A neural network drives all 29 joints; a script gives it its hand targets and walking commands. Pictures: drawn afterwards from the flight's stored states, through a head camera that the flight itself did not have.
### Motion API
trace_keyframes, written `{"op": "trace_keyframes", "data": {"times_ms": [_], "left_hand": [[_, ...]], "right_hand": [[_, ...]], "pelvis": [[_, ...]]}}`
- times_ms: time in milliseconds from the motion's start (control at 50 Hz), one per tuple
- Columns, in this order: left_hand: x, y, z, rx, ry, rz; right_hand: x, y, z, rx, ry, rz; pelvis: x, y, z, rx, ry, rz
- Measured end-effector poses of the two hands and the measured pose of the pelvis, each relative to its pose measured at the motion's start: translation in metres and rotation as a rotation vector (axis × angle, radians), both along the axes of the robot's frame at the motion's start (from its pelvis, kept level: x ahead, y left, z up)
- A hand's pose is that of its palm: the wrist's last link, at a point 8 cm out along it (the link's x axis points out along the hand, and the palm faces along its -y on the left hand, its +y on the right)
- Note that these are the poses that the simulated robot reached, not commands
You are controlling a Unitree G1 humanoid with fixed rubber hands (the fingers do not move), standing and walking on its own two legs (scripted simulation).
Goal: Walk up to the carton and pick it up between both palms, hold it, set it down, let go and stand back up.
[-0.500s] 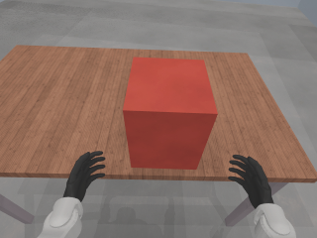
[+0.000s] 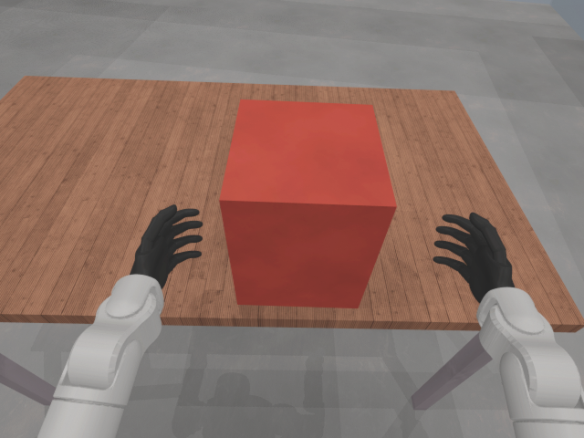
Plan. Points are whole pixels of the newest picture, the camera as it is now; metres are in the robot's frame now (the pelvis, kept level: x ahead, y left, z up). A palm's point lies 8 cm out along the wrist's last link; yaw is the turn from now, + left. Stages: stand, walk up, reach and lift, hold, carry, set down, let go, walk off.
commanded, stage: reach and lift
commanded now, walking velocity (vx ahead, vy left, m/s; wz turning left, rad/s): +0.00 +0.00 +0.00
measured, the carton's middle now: (302, 209) +0.44 -0.01 +0.06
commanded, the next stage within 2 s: none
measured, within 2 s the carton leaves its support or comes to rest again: neither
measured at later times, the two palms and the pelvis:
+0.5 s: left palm (165, 200) +0.37 +0.17 +0.14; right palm (493, 207) +0.36 -0.24 +0.15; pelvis -0.04 -0.02 +0.00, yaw +1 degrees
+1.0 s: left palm (186, 139) +0.46 +0.16 +0.17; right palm (477, 150) +0.45 -0.24 +0.18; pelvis +0.01 -0.02 +0.00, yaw +1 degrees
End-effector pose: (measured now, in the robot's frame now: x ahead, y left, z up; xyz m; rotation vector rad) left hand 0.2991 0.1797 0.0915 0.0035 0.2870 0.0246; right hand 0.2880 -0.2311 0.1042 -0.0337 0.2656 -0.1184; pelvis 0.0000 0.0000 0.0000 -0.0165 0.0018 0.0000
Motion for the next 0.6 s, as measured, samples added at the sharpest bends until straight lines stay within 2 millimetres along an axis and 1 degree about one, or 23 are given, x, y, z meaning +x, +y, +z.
{"op": "trace_keyframes", "data": {"times_ms": [140, 260, 360, 480, 600], "left_hand": [[0.016, -0.001, 0.015, 0.022, 0.015, 0.006], [0.029, -0.005, 0.028, 0.028, 0.007, 0.014], [0.046, -0.006, 0.041, 0.021, 0.005, 0.024], [0.069, -0.008, 0.046, 0.027, 0.031, 0.044], [0.093, -0.012, 0.051, 0.030, 0.036, 0.044]], "right_hand": [[0.016, -0.008, 0.017, 0.000, 0.001, -0.006], [0.029, -0.011, 0.030, 0.021, -0.009, -0.024], [0.046, -0.012, 0.042, 0.027, -0.013, -0.029], [0.072, -0.012, 0.047, 0.048, 0.007, -0.037], [0.096, -0.013, 0.047, 0.052, 0.027, -0.032]], "pelvis": [[-0.006, -0.005, 0.001, 0.003, 0.006, 0.006], [-0.016, -0.009, 0.001, 0.009, 0.025, 0.012], [-0.026, -0.012, 0.000, 0.015, 0.051, 0.017], [-0.035, -0.015, -0.002, 0.020, 0.087, 0.018], [-0.035, -0.018, -0.004, 0.021, 0.134, 0.020]]}}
